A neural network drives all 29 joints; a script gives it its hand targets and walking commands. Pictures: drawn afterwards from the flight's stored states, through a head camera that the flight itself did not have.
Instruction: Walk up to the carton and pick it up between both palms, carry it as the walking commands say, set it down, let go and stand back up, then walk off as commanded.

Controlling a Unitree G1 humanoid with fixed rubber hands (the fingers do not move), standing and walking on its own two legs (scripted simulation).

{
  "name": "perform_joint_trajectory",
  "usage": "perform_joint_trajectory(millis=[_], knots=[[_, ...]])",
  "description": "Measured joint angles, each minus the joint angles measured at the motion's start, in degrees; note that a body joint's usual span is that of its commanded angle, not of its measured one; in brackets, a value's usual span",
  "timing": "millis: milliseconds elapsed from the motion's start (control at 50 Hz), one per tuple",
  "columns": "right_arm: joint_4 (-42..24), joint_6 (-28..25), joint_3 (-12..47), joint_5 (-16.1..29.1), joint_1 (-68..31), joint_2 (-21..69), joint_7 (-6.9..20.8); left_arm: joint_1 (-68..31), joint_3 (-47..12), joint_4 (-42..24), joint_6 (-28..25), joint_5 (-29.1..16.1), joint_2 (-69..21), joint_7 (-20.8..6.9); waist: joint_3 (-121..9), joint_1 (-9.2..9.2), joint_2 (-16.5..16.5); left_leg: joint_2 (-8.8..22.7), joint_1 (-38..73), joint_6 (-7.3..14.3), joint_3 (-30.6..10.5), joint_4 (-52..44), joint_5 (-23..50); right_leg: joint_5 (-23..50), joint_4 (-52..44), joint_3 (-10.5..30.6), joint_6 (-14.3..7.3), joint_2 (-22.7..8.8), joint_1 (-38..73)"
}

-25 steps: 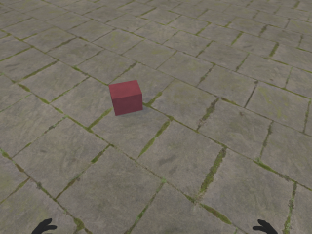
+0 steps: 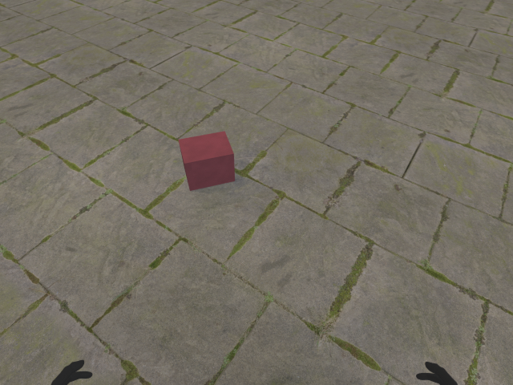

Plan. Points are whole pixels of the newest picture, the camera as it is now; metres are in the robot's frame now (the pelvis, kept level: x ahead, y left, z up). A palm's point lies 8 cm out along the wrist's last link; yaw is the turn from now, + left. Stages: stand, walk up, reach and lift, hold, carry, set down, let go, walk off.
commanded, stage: walk up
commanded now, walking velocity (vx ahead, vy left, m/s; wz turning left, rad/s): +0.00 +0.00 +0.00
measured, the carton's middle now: (207, 160) +1.24 +0.24 -0.68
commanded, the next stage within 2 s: none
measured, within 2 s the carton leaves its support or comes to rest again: neither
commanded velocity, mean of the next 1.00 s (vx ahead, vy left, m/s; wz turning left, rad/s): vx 0.38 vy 0.00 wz -0.17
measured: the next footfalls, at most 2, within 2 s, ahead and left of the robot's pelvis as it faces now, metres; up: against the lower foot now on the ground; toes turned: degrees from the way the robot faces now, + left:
left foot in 0.44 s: +0.10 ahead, +0.17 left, +0.00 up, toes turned +3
right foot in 0.90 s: +0.35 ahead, -0.12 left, +0.00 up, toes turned -19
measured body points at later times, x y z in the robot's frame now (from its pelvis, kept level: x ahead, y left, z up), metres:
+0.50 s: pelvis +0.07 +0.06 -0.01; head +0.10 +0.07 +0.44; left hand +0.04 +0.35 -0.16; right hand +0.11 -0.22 -0.15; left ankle +0.06 +0.17 -0.75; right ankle +0.00 -0.10 -0.71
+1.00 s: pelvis +0.29 +0.00 -0.03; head +0.35 -0.01 +0.42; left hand +0.50 +0.20 -0.16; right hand +0.17 -0.22 -0.17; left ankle +0.14 +0.17 -0.64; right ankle +0.31 -0.10 -0.75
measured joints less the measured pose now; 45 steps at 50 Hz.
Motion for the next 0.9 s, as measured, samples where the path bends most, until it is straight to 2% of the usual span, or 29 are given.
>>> perform_joint_trajectory(millis=[160,220,240,280,320,400,420,440,480,520,580,640,720,840,880,900], knots=[[0.05,0.04,-0.01,0.01,0.02,-0.04,-0.02,0.05,0.03,-0.02,0.04,-0.01,0.04,0.02,-0.02,-0.01,0.0,0.03,0.2,-0.03,-0.01,-0.22,-0.03,-0.04,-0.2,0.0,0.02,-0.01,0.19],[2.07,0.64,-3.49,-2.42,0.73,0.72,1.48,1.48,2.85,1.6,0.25,2.3,-0.37,-0.58,-2.9,0.1,0.34,1.13,-4.93,-0.45,0.43,7.57,-12.62,-6.92,3.26,-1.46,-0.9,-0.07,-2.83],[3.44,0.76,-4.66,-3.2,0.55,0.89,2.02,2.22,3.78,2.97,0.15,3.05,-0.45,-0.61,-3.59,0.31,0.33,1.49,-7.33,-0.59,1.02,12.24,-14.89,-6.82,3.42,-1.57,-1.06,-0.14,-3.54],[6.02,0.53,-6.05,-4.38,-0.19,1.11,2.58,4.07,5.23,6.44,-0.3,3.96,-0.96,-0.2,-4.02,1.0,0.27,1.65,-12.03,-0.51,1.29,21.85,-15.03,-4.5,3.16,-1.0,-0.9,-0.49,-4.32],[7.08,-0.03,-6.09,-4.23,-0.43,1.45,2.82,6.56,5.73,9.02,-0.53,3.99,-1.81,0.07,-3.89,1.79,0.35,2.04,-14.7,-0.57,1.3,25.47,-14.03,-2.04,2.17,-0.26,0.13,-1.09,-4.16],[5.99,-0.85,-4.73,-2.47,0.49,3.58,2.66,10.74,5.19,10.16,-0.36,3.62,-3.78,-0.35,-2.99,3.27,0.24,2.63,-13.21,-1.35,2.29,16.59,-11.49,-3.48,1.69,1.23,2.2,-2.28,-2.91],[6.03,-1.29,-4.62,-2.2,0.65,4.18,2.43,11.49,5.1,10.39,-0.35,3.65,-4.21,-0.51,-2.76,3.42,0.13,2.55,-11.43,-1.32,3.17,12.49,-9.49,-4.81,3.26,1.62,2.25,-2.67,-3.19],[6.12,-1.85,-4.65,-2.09,0.82,4.77,2.04,12.18,4.87,10.42,-0.37,3.74,-4.54,-0.66,-2.45,3.42,-0.11,2.35,-9.95,-0.86,4.06,9.5,-5.92,-7.69,6.84,2.01,1.44,-3.14,-4.37],[5.77,-2.65,-4.56,-2.21,2.0,6.65,1.1,12.46,4.02,9.6,-0.2,3.85,-5.3,-0.69,-1.64,3.02,-1.11,1.61,-9.03,0.79,5.74,10.45,-4.23,-12.52,21.96,1.28,-0.1,-3.99,-9.86],[6.57,-3.13,-4.6,-2.5,4.46,8.18,0.71,11.13,4.11,9.11,-0.53,4.2,-6.36,-1.06,-1.47,2.4,-0.93,1.77,-6.16,1.72,6.6,8.58,-5.87,-10.73,34.74,-0.58,-0.61,-3.93,-15.2],[9.49,-3.71,-5.14,-3.38,7.99,9.86,0.28,7.82,4.99,9.37,-1.38,4.76,-7.11,-1.6,-1.51,0.94,-0.86,2.21,-0.83,1.7,7.71,2.84,-5.54,-4.99,40.96,-2.66,-0.42,-4.3,-20.46],[11.13,-4.01,-5.17,-3.28,11.21,10.87,-0.3,4.14,5.45,8.83,-0.61,4.53,-7.11,-1.69,-0.95,-0.79,-1.22,2.72,3.23,1.34,9.02,-0.25,-6.17,-1.49,40.25,-3.66,0.56,-4.64,-24.2],[11.32,-3.57,-4.71,-2.68,15.28,11.78,-0.89,-1.5,4.88,5.89,1.14,3.12,-7.18,-1.98,0.33,-3.29,-1.71,3.45,7.5,0.5,10.55,-2.29,-8.15,1.2,33.71,-4.93,0.9,-4.48,-26.63],[10.63,-2.73,-3.81,-2.15,19.9,11.84,-0.96,-8.96,3.03,-0.53,1.21,1.95,-9.89,-2.24,0.81,-6.0,-0.76,4.11,11.96,-1.43,12.53,-2.76,-13.02,0.38,18.99,-7.61,-0.57,-3.13,-24.43],[10.41,-2.54,-3.49,-1.63,21.25,11.64,-0.95,-10.07,2.6,-2.47,0.54,1.98,-10.84,-1.96,0.38,-6.41,-0.16,4.71,11.97,-2.28,12.71,0.63,-16.53,-1.4,15.11,-8.7,-1.65,-2.34,-22.13],[10.07,-2.36,-3.27,-1.21,21.67,11.59,-0.87,-10.26,2.54,-3.34,-0.07,2.0,-11.24,-1.67,0.37,-6.28,0.26,5.51,10.66,-2.29,12.28,5.36,-18.75,0.82,13.92,-8.99,-2.49,-1.88,-21.09]])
